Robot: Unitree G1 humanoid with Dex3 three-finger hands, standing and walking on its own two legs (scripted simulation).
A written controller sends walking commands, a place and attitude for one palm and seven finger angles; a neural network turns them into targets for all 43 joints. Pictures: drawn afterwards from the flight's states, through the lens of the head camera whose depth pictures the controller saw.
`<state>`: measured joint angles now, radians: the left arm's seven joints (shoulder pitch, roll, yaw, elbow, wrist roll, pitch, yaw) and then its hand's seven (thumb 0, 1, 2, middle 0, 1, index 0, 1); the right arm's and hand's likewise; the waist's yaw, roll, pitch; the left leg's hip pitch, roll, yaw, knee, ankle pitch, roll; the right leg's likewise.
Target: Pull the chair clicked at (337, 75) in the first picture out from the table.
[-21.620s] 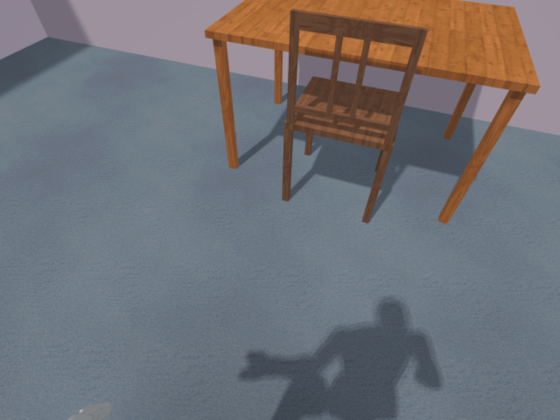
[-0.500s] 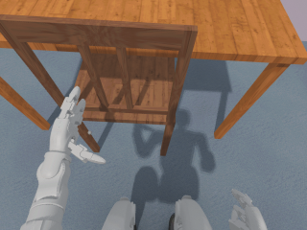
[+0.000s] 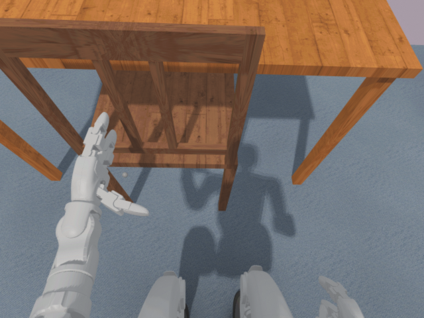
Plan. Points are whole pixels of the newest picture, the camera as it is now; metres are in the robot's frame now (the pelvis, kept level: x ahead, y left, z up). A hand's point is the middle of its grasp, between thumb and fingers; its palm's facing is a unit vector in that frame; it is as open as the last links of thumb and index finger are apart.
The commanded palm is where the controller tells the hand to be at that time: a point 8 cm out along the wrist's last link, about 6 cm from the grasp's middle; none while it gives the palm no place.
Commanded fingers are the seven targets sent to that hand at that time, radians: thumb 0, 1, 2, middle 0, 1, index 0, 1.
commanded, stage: aim the fingers beside a spindle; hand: left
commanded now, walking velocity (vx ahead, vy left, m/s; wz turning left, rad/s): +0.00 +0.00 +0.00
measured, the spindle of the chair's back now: (122, 110) +0.51 +0.19 +0.02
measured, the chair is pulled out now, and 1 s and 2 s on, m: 0.00 0.00 0.00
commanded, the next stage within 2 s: push the fingers through the gap in 0.34 s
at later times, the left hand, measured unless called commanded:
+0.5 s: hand (125, 176) +0.37 +0.16 +0.02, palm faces -0.01 -1.00 -0.04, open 16.9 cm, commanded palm +0.35 +0.22 +0.02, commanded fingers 0.00 -0.50 0.30 -0.06 -0.08 -0.06 -0.08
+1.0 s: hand (126, 151) +0.42 +0.17 +0.02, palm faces -0.01 -1.00 -0.03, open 16.9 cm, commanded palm +0.40 +0.22 +0.02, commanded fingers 0.00 -0.50 0.30 -0.06 -0.08 -0.06 -0.08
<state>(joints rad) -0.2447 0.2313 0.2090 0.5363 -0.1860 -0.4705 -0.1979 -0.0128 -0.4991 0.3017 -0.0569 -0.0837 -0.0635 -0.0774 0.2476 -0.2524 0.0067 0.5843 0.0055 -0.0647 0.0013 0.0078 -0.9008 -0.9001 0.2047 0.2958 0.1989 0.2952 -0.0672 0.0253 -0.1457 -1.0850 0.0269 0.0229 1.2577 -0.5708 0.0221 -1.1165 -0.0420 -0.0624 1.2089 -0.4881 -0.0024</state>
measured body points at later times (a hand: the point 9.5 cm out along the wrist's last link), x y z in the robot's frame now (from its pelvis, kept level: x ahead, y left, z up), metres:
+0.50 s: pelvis +0.00 +0.00 +0.00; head +0.12 +0.01 +0.43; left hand +0.36 +0.22 +0.02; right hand +0.15 -0.25 -0.11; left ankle +0.01 +0.10 -0.63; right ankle +0.04 -0.12 -0.63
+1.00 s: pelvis -0.01 +0.00 -0.01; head +0.13 +0.01 +0.42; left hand +0.41 +0.22 +0.02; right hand +0.09 -0.26 -0.12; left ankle +0.01 +0.11 -0.63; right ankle +0.04 -0.12 -0.63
